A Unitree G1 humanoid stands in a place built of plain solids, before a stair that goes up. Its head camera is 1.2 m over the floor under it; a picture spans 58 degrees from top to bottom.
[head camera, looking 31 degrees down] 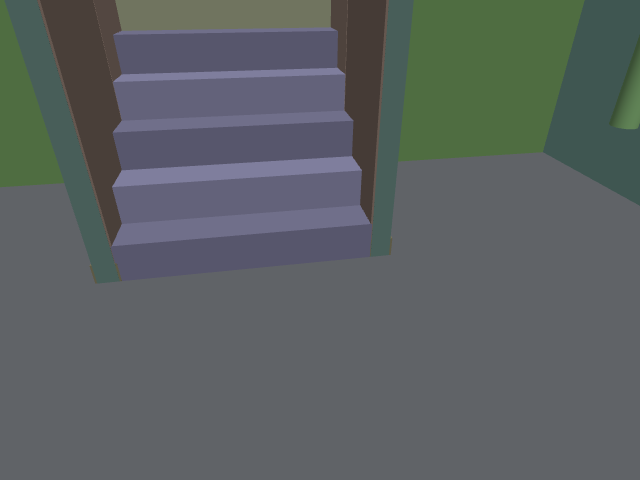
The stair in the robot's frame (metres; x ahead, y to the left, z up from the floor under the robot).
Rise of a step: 0.19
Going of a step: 0.21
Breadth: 1.20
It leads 10 degrees to the left of straight ahead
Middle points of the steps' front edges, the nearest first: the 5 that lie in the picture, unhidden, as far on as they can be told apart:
1.73 0.34 0.19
1.93 0.37 0.38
2.14 0.41 0.58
2.35 0.45 0.77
2.55 0.48 0.96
